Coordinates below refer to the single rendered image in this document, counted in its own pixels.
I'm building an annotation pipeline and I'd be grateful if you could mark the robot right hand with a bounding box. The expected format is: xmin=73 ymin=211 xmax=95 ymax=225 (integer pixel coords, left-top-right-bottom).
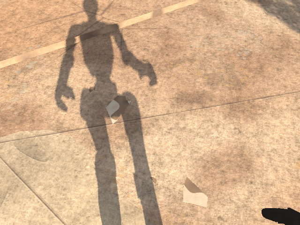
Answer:
xmin=262 ymin=207 xmax=300 ymax=225

